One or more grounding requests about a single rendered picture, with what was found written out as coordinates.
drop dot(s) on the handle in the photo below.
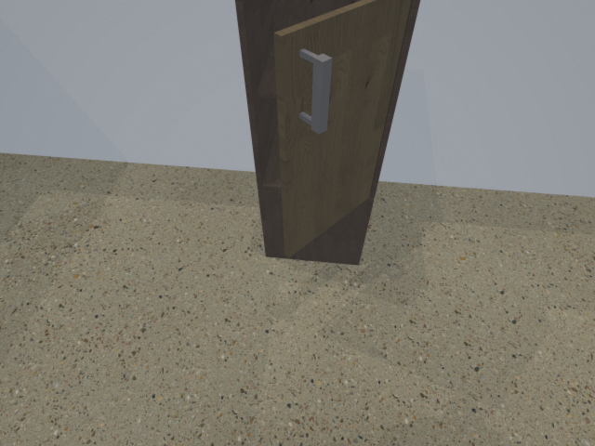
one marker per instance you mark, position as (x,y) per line
(321,80)

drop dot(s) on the cupboard door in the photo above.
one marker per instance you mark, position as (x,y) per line
(324,177)

